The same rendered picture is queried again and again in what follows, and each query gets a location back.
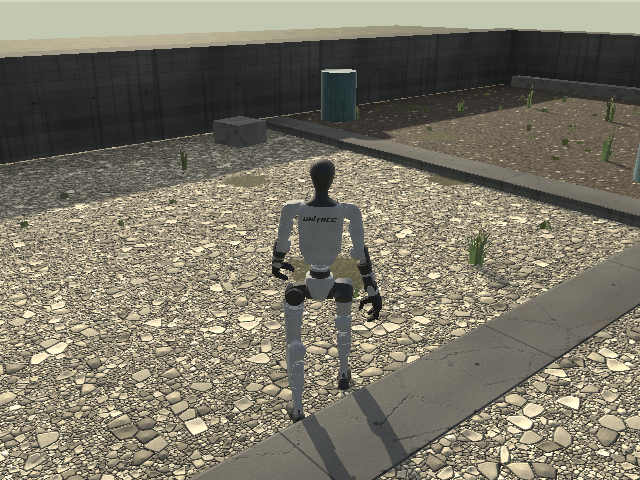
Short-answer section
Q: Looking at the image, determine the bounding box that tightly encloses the left robot upper arm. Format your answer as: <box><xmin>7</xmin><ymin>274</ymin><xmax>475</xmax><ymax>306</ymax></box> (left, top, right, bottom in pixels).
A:
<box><xmin>275</xmin><ymin>200</ymin><xmax>301</xmax><ymax>253</ymax></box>

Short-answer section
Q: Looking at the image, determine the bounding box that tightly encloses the robot right hand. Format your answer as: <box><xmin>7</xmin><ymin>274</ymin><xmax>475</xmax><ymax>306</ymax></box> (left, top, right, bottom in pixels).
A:
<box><xmin>359</xmin><ymin>292</ymin><xmax>382</xmax><ymax>322</ymax></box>

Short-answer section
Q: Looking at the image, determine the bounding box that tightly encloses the robot torso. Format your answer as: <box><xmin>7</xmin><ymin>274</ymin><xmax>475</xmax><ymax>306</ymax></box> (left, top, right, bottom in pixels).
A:
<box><xmin>298</xmin><ymin>197</ymin><xmax>344</xmax><ymax>300</ymax></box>

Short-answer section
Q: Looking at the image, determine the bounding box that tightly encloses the right robot upper arm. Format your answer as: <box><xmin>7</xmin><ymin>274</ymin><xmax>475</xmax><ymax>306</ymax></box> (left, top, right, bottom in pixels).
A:
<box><xmin>342</xmin><ymin>203</ymin><xmax>366</xmax><ymax>261</ymax></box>

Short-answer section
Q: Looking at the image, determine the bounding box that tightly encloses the right robot forearm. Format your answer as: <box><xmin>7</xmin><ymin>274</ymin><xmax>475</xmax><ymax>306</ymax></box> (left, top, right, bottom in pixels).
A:
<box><xmin>357</xmin><ymin>245</ymin><xmax>379</xmax><ymax>296</ymax></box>

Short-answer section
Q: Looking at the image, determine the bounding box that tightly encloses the left robot forearm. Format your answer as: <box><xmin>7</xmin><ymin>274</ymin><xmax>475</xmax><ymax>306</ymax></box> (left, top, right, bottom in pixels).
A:
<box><xmin>272</xmin><ymin>238</ymin><xmax>287</xmax><ymax>268</ymax></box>

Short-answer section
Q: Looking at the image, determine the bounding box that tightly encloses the robot left hand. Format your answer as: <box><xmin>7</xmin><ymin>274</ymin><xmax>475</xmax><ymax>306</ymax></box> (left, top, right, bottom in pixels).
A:
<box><xmin>272</xmin><ymin>263</ymin><xmax>295</xmax><ymax>280</ymax></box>

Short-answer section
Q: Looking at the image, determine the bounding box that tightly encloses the left robot shin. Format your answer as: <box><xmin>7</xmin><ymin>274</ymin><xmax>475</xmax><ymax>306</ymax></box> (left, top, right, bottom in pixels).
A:
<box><xmin>286</xmin><ymin>344</ymin><xmax>305</xmax><ymax>415</ymax></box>

